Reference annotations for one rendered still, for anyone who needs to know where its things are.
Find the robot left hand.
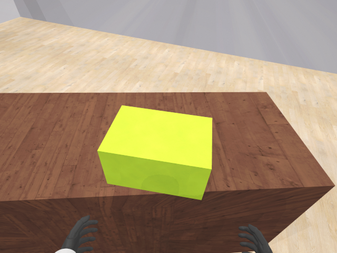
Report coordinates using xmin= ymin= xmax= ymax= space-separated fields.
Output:
xmin=61 ymin=215 xmax=98 ymax=253

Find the robot right hand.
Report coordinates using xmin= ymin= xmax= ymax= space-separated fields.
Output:
xmin=238 ymin=224 xmax=273 ymax=253

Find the carton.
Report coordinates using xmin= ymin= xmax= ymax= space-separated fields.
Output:
xmin=97 ymin=105 xmax=212 ymax=200

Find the pedestal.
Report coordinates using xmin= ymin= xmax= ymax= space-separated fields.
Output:
xmin=0 ymin=92 xmax=335 ymax=253

